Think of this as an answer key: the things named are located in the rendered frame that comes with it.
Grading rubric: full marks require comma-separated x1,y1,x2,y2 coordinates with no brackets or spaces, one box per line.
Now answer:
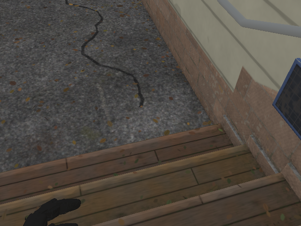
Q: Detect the stairs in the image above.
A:
0,123,301,226

